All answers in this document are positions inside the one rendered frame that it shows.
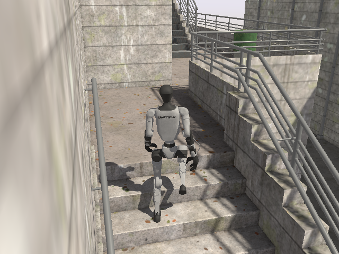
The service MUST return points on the stairs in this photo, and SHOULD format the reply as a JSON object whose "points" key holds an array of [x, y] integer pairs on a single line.
{"points": [[180, 45], [215, 216]]}

